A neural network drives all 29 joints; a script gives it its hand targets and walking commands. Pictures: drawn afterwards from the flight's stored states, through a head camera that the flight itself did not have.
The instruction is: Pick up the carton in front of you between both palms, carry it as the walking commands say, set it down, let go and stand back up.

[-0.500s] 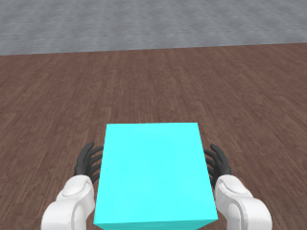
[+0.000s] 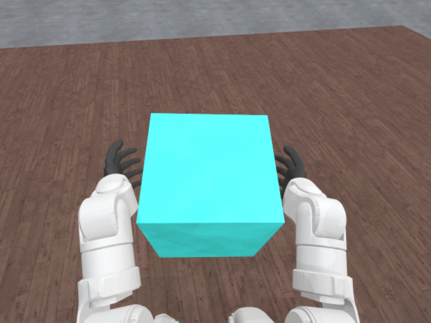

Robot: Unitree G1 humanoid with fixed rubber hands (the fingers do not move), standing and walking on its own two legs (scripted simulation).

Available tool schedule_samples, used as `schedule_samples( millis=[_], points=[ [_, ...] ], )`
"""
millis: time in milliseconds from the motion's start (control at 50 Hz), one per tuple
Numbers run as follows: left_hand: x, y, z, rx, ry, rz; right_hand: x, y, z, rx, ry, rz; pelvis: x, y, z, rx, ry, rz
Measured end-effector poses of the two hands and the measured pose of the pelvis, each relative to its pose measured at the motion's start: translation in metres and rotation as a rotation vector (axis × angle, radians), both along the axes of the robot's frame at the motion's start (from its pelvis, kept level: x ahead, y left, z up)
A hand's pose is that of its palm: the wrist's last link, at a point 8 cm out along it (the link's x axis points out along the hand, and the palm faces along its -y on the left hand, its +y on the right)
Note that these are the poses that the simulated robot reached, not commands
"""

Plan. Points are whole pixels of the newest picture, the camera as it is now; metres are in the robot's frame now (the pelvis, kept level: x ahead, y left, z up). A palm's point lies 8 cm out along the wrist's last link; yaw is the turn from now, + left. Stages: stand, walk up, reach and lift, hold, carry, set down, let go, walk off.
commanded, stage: carry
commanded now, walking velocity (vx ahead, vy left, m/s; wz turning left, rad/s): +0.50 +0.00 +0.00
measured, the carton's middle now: (208, 193) +0.36 -0.02 +0.00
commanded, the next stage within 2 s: none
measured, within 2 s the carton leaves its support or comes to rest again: neither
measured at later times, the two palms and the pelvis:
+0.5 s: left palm (126, 71) +0.68 +0.16 +0.05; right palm (246, 66) +0.71 -0.15 +0.05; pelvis +0.38 -0.02 -0.03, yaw +1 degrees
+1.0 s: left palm (134, 26) +1.07 +0.18 -0.05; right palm (220, 32) +1.04 -0.13 -0.04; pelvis +0.73 +0.04 -0.09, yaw +0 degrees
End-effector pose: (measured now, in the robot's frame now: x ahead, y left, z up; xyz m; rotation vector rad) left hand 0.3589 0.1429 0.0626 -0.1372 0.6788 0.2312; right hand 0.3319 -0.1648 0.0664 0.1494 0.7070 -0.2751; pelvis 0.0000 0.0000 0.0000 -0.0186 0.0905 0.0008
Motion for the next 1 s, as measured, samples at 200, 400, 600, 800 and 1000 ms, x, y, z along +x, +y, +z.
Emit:
schedule_samples(
  millis=[200, 400, 600, 800, 1000],
  points=[
    [0.135, 0.015, 0.019, 0.013, -0.111, 0.019, 0.148, 0.016, 0.007, 0.035, -0.106, 0.027, 0.147, 0.004, 0.006, 0.007, 0.039, 0.009],
    [0.273, 0.007, 0.003, 0.066, -0.161, 0.049, 0.307, 0.003, -0.005, -0.053, -0.157, 0.094, 0.313, -0.016, -0.042, 0.033, 0.011, 0.017],
    [0.4, 0.026, -0.016, 0.002, -0.079, 0.085, 0.45, 0.023, -0.028, -0.032, -0.071, 0.075, 0.448, -0.007, -0.036, 0.034, 0.025, 0.013],
    [0.584, 0.049, -0.068, 0.044, -0.143, 0.009, 0.61, 0.045, -0.075, -0.065, -0.137, 0.042, 0.611, 0.029, -0.106, 0.014, 0.024, 0.007],
    [0.709, 0.038, -0.109, 0.002, -0.02, -0.012, 0.709, 0.039, -0.111, 0.004, -0.02, -0.004, 0.732, 0.04, -0.093, -0.008, 0.033, 0.009]
  ],
)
